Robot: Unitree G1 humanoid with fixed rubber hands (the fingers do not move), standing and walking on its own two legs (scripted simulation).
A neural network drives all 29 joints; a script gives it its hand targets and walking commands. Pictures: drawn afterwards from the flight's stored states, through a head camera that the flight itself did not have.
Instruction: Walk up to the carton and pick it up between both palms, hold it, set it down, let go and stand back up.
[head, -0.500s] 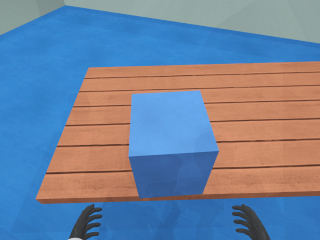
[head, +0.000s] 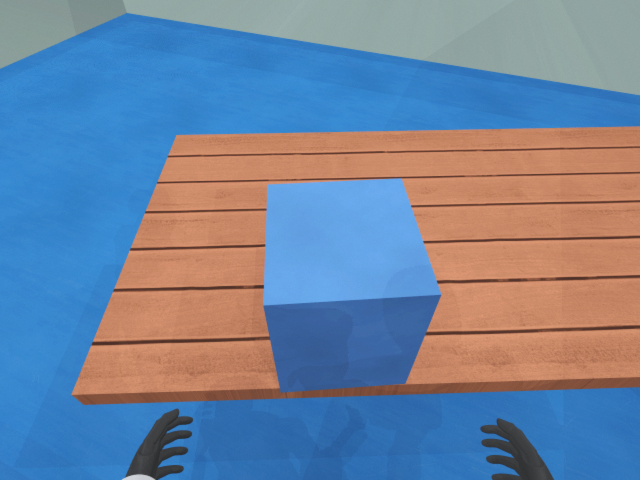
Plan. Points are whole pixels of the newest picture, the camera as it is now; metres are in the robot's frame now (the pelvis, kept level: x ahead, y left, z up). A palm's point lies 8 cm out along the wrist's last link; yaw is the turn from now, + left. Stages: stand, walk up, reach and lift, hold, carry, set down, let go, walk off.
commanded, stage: stand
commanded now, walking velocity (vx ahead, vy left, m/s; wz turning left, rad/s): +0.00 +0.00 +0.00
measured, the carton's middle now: (339, 288) +0.39 +0.00 -0.01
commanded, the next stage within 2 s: none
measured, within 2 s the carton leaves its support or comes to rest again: neither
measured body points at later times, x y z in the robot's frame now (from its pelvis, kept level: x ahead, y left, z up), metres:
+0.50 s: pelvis +0.00 +0.00 +0.00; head -0.01 -0.01 +0.45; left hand +0.10 +0.30 -0.11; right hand +0.10 -0.30 -0.12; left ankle -0.02 +0.12 -0.74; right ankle +0.01 -0.12 -0.74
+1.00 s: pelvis -0.01 -0.01 +0.00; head -0.01 -0.01 +0.45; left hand +0.08 +0.30 -0.11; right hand +0.09 -0.32 -0.12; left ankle -0.02 +0.12 -0.74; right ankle +0.01 -0.12 -0.74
